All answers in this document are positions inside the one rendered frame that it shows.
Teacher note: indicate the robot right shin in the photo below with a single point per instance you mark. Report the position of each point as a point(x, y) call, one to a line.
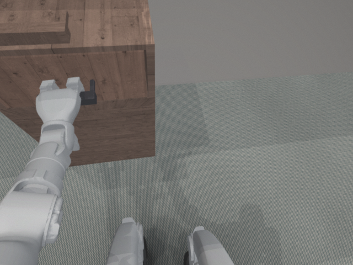
point(196, 229)

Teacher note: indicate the drawer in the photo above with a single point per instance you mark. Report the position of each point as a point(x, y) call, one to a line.
point(117, 75)

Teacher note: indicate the handle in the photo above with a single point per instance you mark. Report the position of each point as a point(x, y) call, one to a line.
point(89, 97)
point(34, 33)

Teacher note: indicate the robot left thigh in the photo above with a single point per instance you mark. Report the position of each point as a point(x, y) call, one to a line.
point(126, 243)

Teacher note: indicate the cabinet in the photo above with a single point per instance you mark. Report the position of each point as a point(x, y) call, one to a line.
point(111, 130)

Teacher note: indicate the left robot forearm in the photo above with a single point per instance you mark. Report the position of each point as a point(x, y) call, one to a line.
point(48, 162)

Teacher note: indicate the robot left hand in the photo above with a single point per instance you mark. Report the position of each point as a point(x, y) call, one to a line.
point(54, 103)

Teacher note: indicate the left robot upper arm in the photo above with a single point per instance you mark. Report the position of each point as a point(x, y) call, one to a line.
point(28, 221)

